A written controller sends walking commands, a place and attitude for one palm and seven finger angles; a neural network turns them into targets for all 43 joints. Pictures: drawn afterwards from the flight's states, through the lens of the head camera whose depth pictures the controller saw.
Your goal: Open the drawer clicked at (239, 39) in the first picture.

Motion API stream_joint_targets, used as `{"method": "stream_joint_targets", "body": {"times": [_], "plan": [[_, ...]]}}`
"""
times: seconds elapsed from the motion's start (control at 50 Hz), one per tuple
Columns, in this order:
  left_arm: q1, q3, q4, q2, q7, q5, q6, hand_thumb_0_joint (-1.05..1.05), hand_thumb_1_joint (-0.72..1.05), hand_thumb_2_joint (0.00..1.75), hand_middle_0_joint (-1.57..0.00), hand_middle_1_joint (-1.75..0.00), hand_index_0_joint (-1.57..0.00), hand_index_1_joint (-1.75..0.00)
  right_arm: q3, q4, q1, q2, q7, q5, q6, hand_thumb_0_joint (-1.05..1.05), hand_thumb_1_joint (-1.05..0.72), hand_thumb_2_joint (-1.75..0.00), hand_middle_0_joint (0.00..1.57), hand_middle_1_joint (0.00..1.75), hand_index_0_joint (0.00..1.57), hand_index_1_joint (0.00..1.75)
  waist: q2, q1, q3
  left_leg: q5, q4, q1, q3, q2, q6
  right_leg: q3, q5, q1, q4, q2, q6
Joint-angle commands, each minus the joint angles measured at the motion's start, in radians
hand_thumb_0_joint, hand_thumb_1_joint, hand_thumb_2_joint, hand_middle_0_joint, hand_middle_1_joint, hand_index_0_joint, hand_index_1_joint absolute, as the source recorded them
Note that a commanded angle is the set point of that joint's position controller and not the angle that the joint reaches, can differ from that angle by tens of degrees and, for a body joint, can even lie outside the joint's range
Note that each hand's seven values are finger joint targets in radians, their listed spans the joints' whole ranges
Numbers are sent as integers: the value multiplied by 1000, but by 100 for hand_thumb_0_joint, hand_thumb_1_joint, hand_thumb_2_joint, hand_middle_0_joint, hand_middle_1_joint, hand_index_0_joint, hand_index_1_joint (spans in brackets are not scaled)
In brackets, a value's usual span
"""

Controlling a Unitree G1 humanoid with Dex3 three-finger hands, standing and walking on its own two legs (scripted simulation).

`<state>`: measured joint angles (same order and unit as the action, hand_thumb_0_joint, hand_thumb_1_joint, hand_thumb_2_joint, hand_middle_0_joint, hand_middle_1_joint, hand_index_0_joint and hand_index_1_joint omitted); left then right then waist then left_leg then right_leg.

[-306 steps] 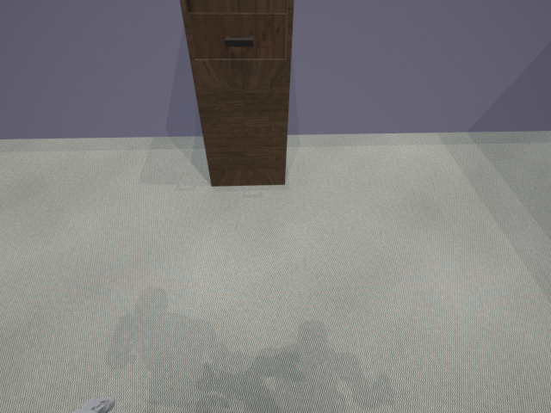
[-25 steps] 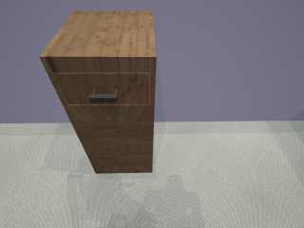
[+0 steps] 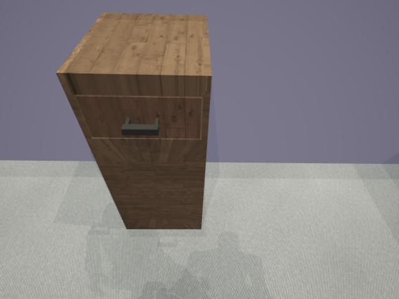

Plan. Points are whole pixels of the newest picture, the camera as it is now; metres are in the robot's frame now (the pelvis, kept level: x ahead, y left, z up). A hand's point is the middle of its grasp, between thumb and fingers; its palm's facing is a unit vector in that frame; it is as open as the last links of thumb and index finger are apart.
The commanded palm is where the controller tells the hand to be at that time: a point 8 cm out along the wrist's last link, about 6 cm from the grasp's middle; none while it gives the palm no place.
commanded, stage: look again from close up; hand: left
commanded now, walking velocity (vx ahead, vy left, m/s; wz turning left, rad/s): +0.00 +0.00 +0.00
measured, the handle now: (141, 125) +0.58 +0.20 +0.00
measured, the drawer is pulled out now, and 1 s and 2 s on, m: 0.00 0.00 0.00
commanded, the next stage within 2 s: shuffle to correct the standing spot in 0.32 s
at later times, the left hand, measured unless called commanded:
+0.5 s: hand out of the picture -0.01 +0.23 -0.17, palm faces -0.01 -0.97 -0.22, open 7.4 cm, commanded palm none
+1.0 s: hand out of the picture -0.07 +0.16 -0.19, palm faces +0.10 -0.99 -0.09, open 7.4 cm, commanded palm none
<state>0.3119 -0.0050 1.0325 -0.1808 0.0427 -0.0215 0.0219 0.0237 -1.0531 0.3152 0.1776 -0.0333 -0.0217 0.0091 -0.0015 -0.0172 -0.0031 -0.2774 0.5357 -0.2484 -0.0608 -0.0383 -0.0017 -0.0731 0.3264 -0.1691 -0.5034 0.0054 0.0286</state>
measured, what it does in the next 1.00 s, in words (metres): stands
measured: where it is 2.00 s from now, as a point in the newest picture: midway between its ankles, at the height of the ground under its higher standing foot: outside the picture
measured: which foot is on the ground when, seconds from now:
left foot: down 0.00-1.00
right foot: down 0.00-1.00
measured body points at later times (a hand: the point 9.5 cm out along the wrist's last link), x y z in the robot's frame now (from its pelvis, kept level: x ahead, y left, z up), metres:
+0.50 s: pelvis -0.03 +0.04 +0.00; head -0.05 +0.05 +0.45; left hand -0.01 +0.28 -0.15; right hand +0.02 -0.20 -0.14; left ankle +0.00 +0.12 -0.74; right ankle -0.03 -0.10 -0.73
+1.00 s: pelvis +0.02 +0.03 -0.01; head +0.01 +0.06 +0.44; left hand -0.08 +0.22 -0.18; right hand +0.02 -0.21 -0.15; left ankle +0.04 +0.11 -0.74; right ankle -0.03 -0.10 -0.73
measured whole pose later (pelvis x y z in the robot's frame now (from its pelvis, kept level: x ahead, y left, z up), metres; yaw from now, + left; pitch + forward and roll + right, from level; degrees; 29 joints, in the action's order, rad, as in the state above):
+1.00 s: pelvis +0.02 +0.03 -0.01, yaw +2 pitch +0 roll -3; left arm 0.48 -0.02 1.10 -0.11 0.02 -0.03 0.00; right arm 0.04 -1.06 0.34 0.15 -0.02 -0.02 0.02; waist -0.02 0.00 -0.02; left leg -0.30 0.62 -0.33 -0.13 -0.07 0.04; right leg -0.12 0.38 -0.17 -0.56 -0.02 0.01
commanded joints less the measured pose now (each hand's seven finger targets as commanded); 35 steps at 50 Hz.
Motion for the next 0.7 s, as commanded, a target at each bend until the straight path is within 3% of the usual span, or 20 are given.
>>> {"method": "stream_joint_targets", "body": {"times": [0.0,0.06,0.16,0.28,0.38,0.42,0.48,0.52,0.56,0.6,0.64,0.68], "plan": [[51,-30,-64,-141,5,7,12,0,90,90,-20,-30,-20,-30,22,69,7,129,-6,3,20,0,-90,-90,20,30,20,30,10,15,25,339,-41,29,68,-64,45,111,-443,-19,49,-114,28],[34,-26,-83,-146,3,5,5,0,90,90,-20,-30,-20,-30,20,79,-16,146,-4,1,18,0,-90,-90,20,30,20,30,37,14,12,387,-47,51,76,-74,48,106,-395,-21,44,-102,23],[1,-22,-96,-162,-2,4,-2,0,90,90,-20,-30,-20,-30,17,95,-68,171,3,0,15,0,-90,-90,20,30,20,30,31,15,14,333,-83,53,87,-81,47,102,-300,-22,71,-101,9],[-14,-12,-88,-161,-8,3,-11,0,90,90,-20,-30,-20,-30,9,96,-101,181,12,1,12,0,-90,-90,20,30,20,30,40,19,53,157,-162,22,107,-84,44,103,-157,-35,120,-99,-8],[3,-6,-70,-142,-9,1,-14,0,90,90,-20,-30,-20,-30,4,82,-89,175,17,2,9,0,-90,-90,20,30,20,30,26,18,60,21,-226,-4,130,-86,40,92,-119,-25,135,-100,-18],[27,-2,-51,-123,-10,0,-15,0,90,90,-20,-30,-20,-30,2,66,-78,164,19,2,5,0,-90,-90,20,30,20,30,21,17,60,-91,-263,-11,143,-90,39,81,-71,-24,139,-94,-23],[58,-5,-38,-99,-18,-10,-28,0,90,90,-20,-30,-20,-30,16,52,-49,185,17,-1,-10,0,-90,-90,20,30,20,30,64,14,80,-353,-352,-45,203,-135,58,23,60,-55,65,-50,-28],[90,-9,-29,-83,-26,-18,-37,0,90,90,-20,-30,-20,-30,31,48,-43,207,12,-2,-17,0,-90,-90,20,30,20,30,92,18,109,-448,-388,-84,245,-179,84,-5,78,-78,2,-28,-26],[113,-14,-23,-70,-35,-20,-42,0,90,90,-20,-30,-20,-30,38,45,-31,214,6,-3,-18,0,-90,-90,20,30,20,30,80,25,114,-458,-390,-101,269,-206,106,-9,69,-81,-39,-23,-18],[144,-20,-16,-44,-42,-17,-45,0,90,90,-20,-30,-20,-30,43,39,-26,206,1,-4,-17,0,-90,-90,20,30,20,30,86,29,107,-435,-375,-99,255,-216,114,-14,55,-72,-30,-22,-12],[178,-25,-2,-34,-43,-15,-40,0,90,90,-20,-30,-20,-30,42,28,-18,186,-1,-3,-16,0,-90,-90,20,30,20,30,70,37,98,-403,-332,-119,217,-180,101,-10,38,-22,42,-24,-9],[202,-33,7,-47,-40,-15,-33,0,90,90,-20,-30,-20,-30,39,25,-8,153,0,-3,-14,0,-90,-90,20,30,20,30,13,44,110,-373,-253,-170,164,-124,81,47,107,6,109,-58,7]]}}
